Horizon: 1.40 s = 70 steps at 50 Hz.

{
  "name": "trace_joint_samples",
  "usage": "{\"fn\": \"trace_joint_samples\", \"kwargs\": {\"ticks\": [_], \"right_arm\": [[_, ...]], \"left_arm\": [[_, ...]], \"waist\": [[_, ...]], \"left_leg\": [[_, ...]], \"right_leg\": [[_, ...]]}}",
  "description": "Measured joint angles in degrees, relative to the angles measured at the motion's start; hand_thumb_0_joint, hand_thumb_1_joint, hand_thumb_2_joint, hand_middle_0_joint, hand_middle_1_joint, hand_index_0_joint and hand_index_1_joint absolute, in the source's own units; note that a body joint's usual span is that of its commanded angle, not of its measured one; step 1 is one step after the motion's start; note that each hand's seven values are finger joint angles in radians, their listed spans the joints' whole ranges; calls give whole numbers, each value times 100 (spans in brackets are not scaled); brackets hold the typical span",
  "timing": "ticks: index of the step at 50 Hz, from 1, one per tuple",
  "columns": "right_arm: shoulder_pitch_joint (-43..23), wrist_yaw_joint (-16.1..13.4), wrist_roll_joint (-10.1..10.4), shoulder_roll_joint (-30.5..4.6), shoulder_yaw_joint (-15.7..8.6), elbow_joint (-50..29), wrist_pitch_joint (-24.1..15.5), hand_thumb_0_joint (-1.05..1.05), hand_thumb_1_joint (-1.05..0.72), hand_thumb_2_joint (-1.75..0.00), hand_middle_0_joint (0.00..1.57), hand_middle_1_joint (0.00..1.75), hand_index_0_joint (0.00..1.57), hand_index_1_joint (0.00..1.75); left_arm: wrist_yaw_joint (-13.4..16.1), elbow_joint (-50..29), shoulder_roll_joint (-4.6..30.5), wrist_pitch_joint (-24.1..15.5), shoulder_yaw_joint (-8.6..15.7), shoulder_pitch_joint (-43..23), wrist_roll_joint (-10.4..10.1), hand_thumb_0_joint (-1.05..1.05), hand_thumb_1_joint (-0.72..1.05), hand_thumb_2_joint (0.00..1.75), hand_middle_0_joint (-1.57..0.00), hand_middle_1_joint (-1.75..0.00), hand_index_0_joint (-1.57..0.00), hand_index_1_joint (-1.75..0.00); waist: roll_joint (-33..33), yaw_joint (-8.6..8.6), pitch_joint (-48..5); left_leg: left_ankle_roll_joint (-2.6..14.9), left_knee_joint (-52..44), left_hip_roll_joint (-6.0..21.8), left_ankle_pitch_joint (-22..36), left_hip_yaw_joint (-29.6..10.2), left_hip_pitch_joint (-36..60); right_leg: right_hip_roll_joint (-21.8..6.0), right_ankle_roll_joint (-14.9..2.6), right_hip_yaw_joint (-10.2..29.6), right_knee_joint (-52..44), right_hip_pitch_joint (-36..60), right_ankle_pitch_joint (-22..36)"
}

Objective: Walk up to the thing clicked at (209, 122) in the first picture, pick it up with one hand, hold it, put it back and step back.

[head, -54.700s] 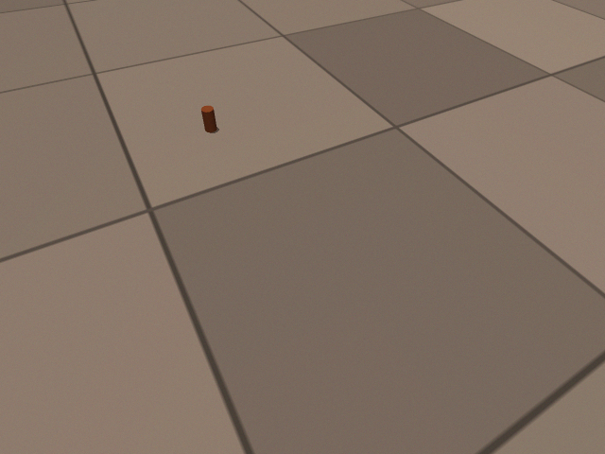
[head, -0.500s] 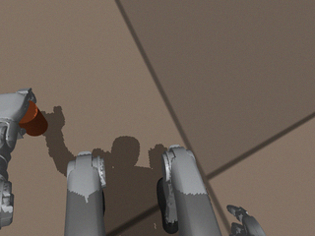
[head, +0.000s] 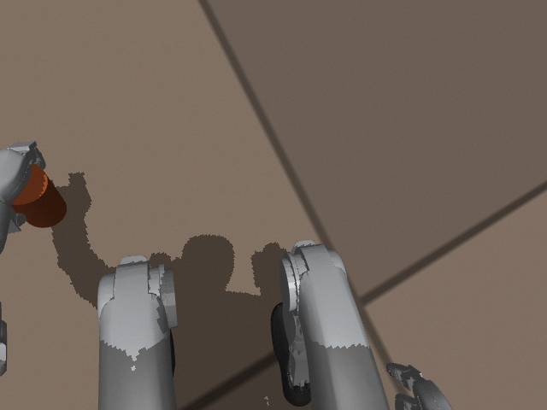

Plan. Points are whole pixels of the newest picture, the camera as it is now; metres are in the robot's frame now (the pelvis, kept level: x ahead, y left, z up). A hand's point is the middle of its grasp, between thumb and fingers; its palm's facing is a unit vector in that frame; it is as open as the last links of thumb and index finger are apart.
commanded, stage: lower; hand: left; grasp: from above
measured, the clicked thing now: (34, 197) +0.43 +0.32 -0.23
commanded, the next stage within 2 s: rest in 0.30 s
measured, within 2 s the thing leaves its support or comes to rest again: rests again in 0.78 s
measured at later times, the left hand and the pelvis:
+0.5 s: hand (31, 208) +0.41 +0.33 -0.24, palm faces -0.45 -0.09 -0.89, open 9.8 cm; pelvis +0.00 +0.00 -0.04, yaw -1 degrees
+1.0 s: hand (25, 208) +0.42 +0.34 -0.24, palm faces -0.47 -0.09 -0.88, open 10.2 cm; pelvis +0.00 -0.01 -0.06, yaw -3 degrees
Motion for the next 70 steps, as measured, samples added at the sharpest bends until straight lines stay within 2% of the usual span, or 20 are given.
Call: {"fn": "trace_joint_samples", "kwargs": {"ticks": [5, 12, 21, 31, 36, 42, 45, 53, 62, 70], "right_arm": [[-3, 24, 4, -23, 76, 15, -11, 0, -92, -90, 20, 30, 21, 30], [-38, 79, -52, -57, 169, 48, -19, 0, -92, -90, 20, 30, 21, 30], [-136, 107, -163, -40, 129, 114, 18, 0, -92, -90, 21, 30, 21, 30], [-309, 131, -233, -46, 234, 144, -65, 0, -91, -90, 21, 30, 21, 30], [-350, 158, -255, -73, 339, 128, -115, 0, -91, -89, 21, 30, 21, 30], [-343, 200, -314, -114, 456, 110, -139, 0, -91, -89, 21, 30, 21, 30], [-318, 211, -338, -132, 496, 117, -140, 0, -91, -89, 21, 30, 21, 30], [-221, 219, -393, -145, 507, 183, -139, 0, -90, -89, 21, 30, 21, 30], [-191, 220, -383, -164, 440, 199, -154, 0, -90, -89, 21, 30, 21, 30], [-264, 265, -346, -131, 467, 144, -178, 0, -90, -89, 21, 30, 21, 30]], "left_arm": [[-30, 263, 70, 2, -40, -157, 9, 7, 3, 86, -72, -103, -47, -84], [-24, 450, 195, -198, 72, -177, 77, 8, 4, 85, -75, -102, -47, -84], [330, 337, 305, -397, 324, -12, 255, 8, 5, 82, -77, -100, -49, -81], [521, 780, 391, -231, 220, -260, 240, 8, 3, 83, -77, -98, -51, -81], [515, 1051, 500, -292, 146, -421, 207, 8, 2, 83, -76, -98, -52, -82], [540, 1338, 710, -481, 170, -559, 205, 9, 0, 82, -75, -100, -53, -84], [549, 1406, 807, -535, 192, -582, 222, 8, -1, 82, -71, -101, -52, -87], [594, 1342, 889, -534, 232, -418, 240, 4, -11, 89, -46, -105, -43, -98], [659, 1038, 813, -418, 254, -284, 275, 2, -27, 103, -27, -112, -28, -109], [593, 1017, 684, -194, 186, -307, 172, 1, -38, 110, -17, -118, -18, -116]], "waist": [[-9, -47, 36], [-76, -101, 205], [-200, -156, 326], [-176, -164, 336], [-148, -157, 399], [-166, -171, 505], [-191, -178, 550], [-284, -217, 591], [-301, -266, 531], [-234, -286, 483]], "left_leg": [[0, 100, -11, -8, -14, -91], [-14, 336, -21, -42, -76, -236], [-57, 695, -62, -72, -138, -493], [-76, 896, -48, -154, -176, -611], [-94, 986, -38, -184, -223, -612], [-121, 1104, -44, -168, -296, -630], [-142, 1157, -54, -147, -339, -647], [-178, 1238, -78, -112, -416, -669], [-148, 1261, -87, -134, -416, -701], [-84, 1204, -78, -147, -377, -705]], "right_leg": [[4, -9, -4, 95, -82, -14], [33, 33, -33, 300, -210, -36], [57, 26, -47, 653, -452, -81], [97, 38, -53, 841, -592, -132], [126, 61, -80, 911, -607, -132], [157, 81, -126, 1005, -639, -87], [168, 75, -156, 1044, -657, -55], [180, 68, -212, 1094, -672, -5], [169, 17, -225, 1078, -648, -48], [152, 26, -208, 1001, -611, -75]]}}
